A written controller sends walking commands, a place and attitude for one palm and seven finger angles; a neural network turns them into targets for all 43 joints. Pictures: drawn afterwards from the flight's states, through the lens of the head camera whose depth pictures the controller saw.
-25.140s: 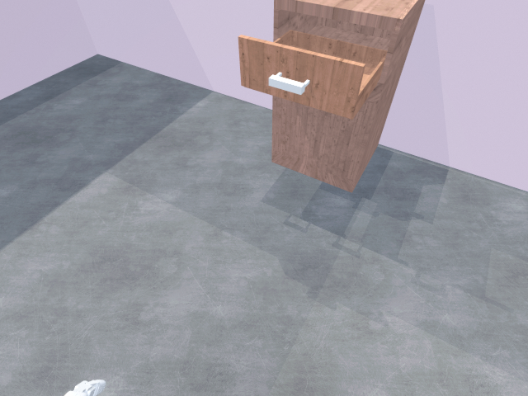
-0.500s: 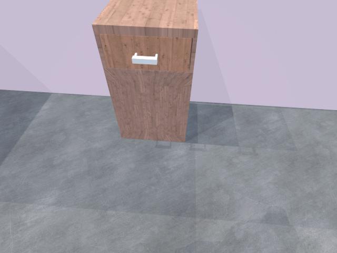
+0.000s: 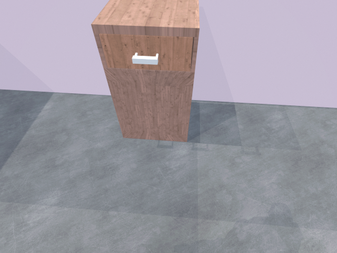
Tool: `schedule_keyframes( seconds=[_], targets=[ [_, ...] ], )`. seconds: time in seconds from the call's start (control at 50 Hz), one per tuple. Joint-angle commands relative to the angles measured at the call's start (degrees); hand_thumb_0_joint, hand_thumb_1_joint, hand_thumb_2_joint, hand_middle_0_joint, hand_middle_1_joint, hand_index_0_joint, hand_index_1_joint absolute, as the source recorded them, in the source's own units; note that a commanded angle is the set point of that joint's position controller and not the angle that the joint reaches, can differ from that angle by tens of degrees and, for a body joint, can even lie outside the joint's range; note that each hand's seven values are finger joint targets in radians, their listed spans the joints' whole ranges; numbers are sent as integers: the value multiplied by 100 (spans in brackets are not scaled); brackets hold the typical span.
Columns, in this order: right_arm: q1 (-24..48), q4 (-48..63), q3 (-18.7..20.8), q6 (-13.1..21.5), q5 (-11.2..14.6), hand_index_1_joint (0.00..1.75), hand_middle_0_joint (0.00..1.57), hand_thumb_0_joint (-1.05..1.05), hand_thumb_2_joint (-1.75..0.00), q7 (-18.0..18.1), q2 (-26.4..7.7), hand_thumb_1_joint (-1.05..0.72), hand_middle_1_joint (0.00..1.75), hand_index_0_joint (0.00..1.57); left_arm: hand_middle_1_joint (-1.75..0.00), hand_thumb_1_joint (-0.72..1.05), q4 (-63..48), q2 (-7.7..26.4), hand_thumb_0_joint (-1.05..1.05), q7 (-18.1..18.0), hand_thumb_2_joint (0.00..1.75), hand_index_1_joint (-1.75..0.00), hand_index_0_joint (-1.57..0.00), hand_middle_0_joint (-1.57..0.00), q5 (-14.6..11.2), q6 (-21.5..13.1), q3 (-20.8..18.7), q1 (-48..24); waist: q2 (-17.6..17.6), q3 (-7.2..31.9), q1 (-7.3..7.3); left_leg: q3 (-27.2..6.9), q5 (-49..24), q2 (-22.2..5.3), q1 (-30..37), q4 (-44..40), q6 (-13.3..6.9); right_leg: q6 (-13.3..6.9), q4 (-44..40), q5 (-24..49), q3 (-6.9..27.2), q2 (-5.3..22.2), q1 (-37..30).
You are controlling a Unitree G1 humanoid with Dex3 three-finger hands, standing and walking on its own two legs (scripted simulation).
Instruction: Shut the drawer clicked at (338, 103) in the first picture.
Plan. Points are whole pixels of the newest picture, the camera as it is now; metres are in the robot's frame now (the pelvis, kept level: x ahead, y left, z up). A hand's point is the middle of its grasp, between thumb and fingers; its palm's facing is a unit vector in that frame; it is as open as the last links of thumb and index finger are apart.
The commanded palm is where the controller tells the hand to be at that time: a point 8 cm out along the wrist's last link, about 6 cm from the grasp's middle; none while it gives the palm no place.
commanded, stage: look to check the result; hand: left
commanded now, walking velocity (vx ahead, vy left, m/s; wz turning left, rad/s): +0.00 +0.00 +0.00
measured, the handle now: (146, 57) +0.96 +0.16 -0.06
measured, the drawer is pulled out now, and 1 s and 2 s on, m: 0.00 0.00 0.00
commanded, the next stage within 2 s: stand and wait in 0.18 s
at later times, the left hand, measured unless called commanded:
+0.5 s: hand out of the picture +0.07 +0.20 -0.16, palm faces +0.00 -0.96 -0.29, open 7.4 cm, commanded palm none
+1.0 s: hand out of the picture +0.08 +0.20 -0.16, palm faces -0.01 -0.95 -0.30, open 7.4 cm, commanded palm none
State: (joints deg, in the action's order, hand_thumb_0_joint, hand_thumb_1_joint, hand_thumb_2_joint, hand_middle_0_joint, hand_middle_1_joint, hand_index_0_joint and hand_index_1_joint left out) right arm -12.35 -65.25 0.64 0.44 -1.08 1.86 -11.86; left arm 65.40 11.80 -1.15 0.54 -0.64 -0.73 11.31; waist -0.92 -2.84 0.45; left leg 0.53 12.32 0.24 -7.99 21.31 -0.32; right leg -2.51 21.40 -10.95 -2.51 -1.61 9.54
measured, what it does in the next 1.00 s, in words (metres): stands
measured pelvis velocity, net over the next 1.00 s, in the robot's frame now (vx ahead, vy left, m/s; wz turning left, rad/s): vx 0.01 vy -0.02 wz -0.01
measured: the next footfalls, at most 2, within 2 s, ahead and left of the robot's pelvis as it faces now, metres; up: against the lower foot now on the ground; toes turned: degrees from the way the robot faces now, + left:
none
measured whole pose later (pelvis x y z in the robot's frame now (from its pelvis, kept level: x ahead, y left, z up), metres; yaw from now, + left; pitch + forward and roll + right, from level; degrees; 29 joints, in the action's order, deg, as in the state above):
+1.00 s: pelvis +0.01 -0.02 +0.00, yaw +0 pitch -1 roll +0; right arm -10.3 -65.2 0.7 0.3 -1.1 1.6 -15.6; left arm 64.9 14.9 -0.8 0.4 -1.2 -1.0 8.1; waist -1.3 -2.5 0.9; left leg 0.4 12.2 -1.7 -5.4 18.5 1.5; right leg -4.1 18.1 -10.5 -2.5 -3.6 6.9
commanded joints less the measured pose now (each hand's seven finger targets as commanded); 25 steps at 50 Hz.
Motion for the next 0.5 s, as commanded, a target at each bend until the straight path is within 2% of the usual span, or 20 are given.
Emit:
schedule_keyframes(
  seconds=[0.0, 0.24, 0.32, 0.48],
  targets=[
    [-222, 188, 139, 52, 10, 30, 20, 0, -90, 43, -779, -90, 30, 20, -30, 90, -235, 894, 0, -45, 90, -30, -20, -20, -7, -99, -173, 35, 4, 162, 2, -495, -737, -645, 8, -346, -174, -78, -423, 663, 726, 783, -59],
    [-60, 233, 155, 57, 10, 30, 20, 0, -90, 33, -960, -90, 30, 20, -30, 90, -295, 1070, 0, -40, 90, -30, -20, -20, -4, -120, -210, -144, 26, 241, -1, -487, -875, -652, 94, -371, -141, -79, -465, 927, 747, 797, -187],
    [-22, 224, 147, 53, -1, 30, 20, 0, -90, 30, -999, -90, 30, 20, -30, 90, -293, 1103, 0, -28, 90, -30, -20, -20, -12, -119, -210, -188, 32, 193, 0, -471, -731, -655, 100, -406, -134, -81, -550, 766, 781, 803, -161],
    [8, 229, 164, 43, 3, 30, 20, 0, -90, 29, -1070, -90, 30, 20, -30, 90, -311, 1212, 0, -38, 90, -30, -20, -20, -17, -140, -226, -239, 118, 297, 10, -414, -781, -652, 174, -379, -116, -53, -568, 1083, 807, 832, -278]
  ],
)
